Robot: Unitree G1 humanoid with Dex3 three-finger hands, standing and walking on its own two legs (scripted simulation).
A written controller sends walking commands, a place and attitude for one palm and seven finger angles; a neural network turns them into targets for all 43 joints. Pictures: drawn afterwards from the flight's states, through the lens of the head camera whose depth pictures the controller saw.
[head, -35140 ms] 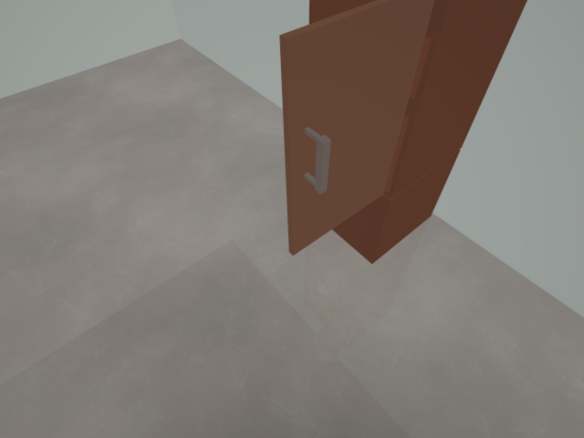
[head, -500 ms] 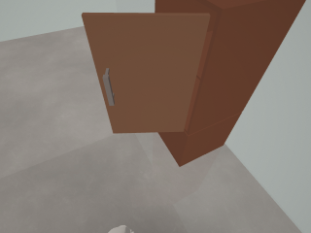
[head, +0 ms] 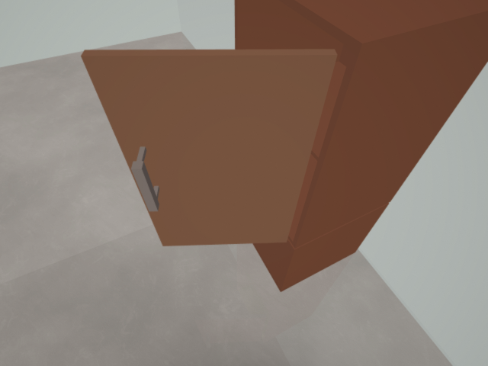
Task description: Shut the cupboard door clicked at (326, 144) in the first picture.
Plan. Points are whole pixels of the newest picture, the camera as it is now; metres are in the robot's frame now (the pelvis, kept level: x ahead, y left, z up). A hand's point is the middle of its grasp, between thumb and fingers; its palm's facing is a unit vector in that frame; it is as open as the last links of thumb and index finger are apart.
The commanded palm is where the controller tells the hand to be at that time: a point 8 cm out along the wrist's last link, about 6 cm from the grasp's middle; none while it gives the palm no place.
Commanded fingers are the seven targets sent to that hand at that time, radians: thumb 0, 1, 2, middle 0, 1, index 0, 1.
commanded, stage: come to a stop and stand still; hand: left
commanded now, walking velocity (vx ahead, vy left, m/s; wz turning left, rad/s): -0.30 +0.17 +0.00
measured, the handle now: (148, 180) +0.45 +0.22 +0.01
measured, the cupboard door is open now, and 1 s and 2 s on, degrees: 65 65 65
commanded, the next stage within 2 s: look again from close up in 1.18 s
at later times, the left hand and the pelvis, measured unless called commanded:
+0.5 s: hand out of the picture +0.02 +0.26 -0.17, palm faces +0.08 -0.97 -0.21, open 7.4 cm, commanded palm none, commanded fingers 0.00 0.90 0.90 -0.20 -0.30 -0.20 -0.30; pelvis -0.02 +0.06 +0.01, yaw +1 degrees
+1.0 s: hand out of the picture -0.06 +0.20 -0.16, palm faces +0.01 -0.99 -0.16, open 7.3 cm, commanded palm none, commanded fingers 0.00 0.90 0.90 -0.20 -0.30 -0.20 -0.30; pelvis -0.05 +0.04 +0.01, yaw -1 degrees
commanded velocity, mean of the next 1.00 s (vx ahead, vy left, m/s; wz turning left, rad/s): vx -0.03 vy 0.02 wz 0.00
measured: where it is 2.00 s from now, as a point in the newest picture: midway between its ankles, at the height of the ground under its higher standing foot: outside the picture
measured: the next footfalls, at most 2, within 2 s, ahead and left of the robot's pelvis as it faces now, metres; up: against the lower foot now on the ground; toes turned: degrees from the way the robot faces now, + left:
left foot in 0.30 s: +0.01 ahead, +0.14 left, +0.00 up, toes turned +2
right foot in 0.64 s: -0.05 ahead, -0.07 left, +0.00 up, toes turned +1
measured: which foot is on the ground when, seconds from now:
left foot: down 0.00-0.00, up 0.02-0.28, down 0.30-1.00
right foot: down 0.00-0.30, up 0.32-0.62, down 0.64-1.00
